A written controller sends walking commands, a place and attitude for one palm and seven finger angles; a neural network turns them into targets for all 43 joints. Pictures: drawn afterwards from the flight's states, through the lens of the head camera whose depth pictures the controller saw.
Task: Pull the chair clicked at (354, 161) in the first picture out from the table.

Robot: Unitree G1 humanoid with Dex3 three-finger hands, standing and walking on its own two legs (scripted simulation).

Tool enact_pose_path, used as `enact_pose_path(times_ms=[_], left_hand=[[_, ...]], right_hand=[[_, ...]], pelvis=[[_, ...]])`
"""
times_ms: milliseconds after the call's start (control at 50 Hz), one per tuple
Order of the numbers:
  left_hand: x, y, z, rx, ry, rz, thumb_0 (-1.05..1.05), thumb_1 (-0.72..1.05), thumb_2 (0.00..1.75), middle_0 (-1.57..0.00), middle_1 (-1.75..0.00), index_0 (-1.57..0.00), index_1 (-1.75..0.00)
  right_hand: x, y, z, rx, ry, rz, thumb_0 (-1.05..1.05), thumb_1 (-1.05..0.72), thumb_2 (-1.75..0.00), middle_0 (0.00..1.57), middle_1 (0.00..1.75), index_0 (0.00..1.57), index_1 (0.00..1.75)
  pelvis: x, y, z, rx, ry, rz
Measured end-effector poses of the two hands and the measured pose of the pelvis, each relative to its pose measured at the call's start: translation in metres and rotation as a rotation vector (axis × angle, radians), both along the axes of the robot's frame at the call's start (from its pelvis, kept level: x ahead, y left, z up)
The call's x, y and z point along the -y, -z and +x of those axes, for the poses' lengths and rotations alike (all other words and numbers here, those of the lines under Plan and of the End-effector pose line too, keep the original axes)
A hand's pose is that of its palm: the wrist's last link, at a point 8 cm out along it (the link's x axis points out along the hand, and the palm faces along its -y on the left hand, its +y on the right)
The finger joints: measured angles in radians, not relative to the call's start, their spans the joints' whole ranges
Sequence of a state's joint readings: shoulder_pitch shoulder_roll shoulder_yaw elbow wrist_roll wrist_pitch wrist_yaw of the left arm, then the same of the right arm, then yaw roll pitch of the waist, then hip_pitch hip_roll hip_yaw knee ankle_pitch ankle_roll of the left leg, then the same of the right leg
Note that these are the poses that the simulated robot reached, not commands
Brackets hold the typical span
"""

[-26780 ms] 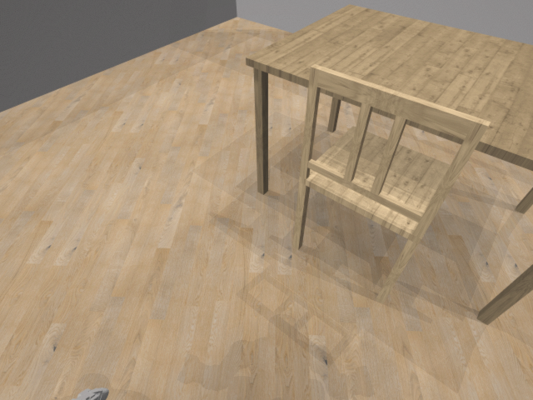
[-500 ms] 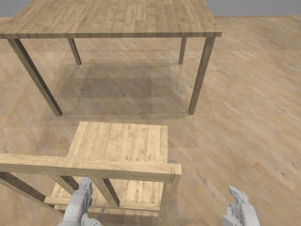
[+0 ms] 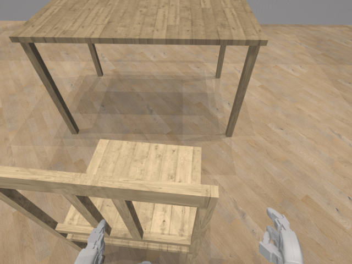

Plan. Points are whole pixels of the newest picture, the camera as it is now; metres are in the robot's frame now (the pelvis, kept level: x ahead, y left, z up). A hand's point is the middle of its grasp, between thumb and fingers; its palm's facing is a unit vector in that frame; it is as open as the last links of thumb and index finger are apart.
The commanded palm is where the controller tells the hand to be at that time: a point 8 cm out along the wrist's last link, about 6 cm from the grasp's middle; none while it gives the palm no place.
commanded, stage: draw the fingers out of the gap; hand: left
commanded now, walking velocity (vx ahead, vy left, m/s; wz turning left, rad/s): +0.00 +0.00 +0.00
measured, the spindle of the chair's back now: (92, 215) +0.25 +0.21 -0.04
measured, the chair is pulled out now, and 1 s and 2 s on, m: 0.64 0.64 0.64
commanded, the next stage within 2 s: draw the hand back to the body in 0.02 s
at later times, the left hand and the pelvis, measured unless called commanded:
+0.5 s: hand out of the picture +0.12 +0.16 +0.05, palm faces +0.03 -1.00 -0.06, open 17.4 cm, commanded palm +0.09 +0.22 +0.08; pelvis -0.02 +0.00 -0.02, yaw +0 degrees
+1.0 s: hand (30, 229) +0.16 +0.22 +0.15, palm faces +0.32 -0.86 -0.40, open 14.2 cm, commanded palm +0.11 +0.27 +0.18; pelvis -0.01 +0.00 +0.05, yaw +0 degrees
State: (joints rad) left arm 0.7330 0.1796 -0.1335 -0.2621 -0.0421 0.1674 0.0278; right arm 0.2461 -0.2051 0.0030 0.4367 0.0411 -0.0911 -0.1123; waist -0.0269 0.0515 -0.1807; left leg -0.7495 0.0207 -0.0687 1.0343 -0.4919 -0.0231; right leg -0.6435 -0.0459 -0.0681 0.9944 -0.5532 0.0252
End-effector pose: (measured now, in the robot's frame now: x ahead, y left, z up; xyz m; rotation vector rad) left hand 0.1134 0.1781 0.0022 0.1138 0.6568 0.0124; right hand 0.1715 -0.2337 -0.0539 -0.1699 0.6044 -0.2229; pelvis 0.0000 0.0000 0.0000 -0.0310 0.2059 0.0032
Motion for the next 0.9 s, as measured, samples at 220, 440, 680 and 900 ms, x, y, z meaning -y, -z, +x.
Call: enact_pose_path(times_ms=[220,440,680,900], left_hand=[[0.0,-0.01,-0.018,0.066,-0.052,-0.087,-0.01,-0.54,0.2,0.0,0.0,0.0,0.0],[-0.025,-0.042,-0.012,0.407,-0.042,-0.066,-0.02,-0.54,0.2,0.0,0.0,-0.02,-0.01],[-0.045,-0.089,-0.009,0.519,0.012,0.028,-0.02,-0.5,0.22,-0.01,-0.01,-0.04,-0.03],[-0.08,-0.149,0.002,0.514,-0.186,0.364,-0.01,-0.2,0.37,-0.05,-0.07,-0.07,-0.08]], right_hand=[[0.0,0.001,0.005,0.027,0.019,-0.003,0.02,-0.9,-0.9,0.2,0.3,0.2,0.3],[-0.007,0.024,0.002,-0.008,-0.007,0.035,0.02,-0.9,-0.9,0.2,0.3,0.2,0.3],[-0.018,0.013,-0.012,0.006,-0.015,0.078,0.02,-0.9,-0.9,0.2,0.3,0.2,0.3],[-0.018,-0.026,-0.004,0.013,-0.062,0.025,0.02,-0.9,-0.9,0.2,0.3,0.2,0.3]], pelvis=[[-0.002,0.006,0.001,-0.02,0.0,-0.006],[0.0,0.019,-0.012,-0.025,0.0,-0.016],[0.002,0.002,-0.022,0.05,-0.003,-0.015],[0.003,-0.036,-0.014,0.191,-0.003,-0.006]])
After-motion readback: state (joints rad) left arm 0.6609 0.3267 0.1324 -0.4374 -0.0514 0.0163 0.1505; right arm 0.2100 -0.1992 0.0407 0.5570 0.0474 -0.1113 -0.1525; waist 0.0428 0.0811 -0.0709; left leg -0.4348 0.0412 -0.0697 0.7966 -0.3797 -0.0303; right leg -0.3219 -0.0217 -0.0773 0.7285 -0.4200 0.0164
